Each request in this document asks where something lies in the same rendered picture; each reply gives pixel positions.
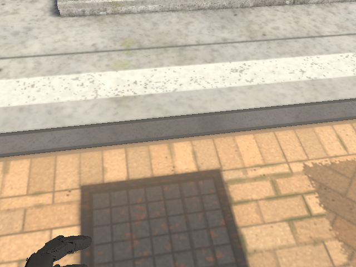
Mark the left robot hand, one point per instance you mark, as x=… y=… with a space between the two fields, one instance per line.
x=56 y=249

